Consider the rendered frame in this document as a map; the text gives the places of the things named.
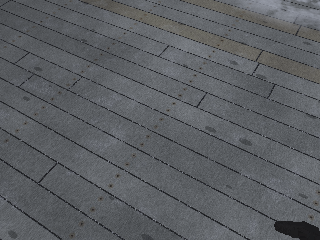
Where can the robot right hand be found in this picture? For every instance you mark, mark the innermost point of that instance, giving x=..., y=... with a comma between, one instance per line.
x=301, y=230

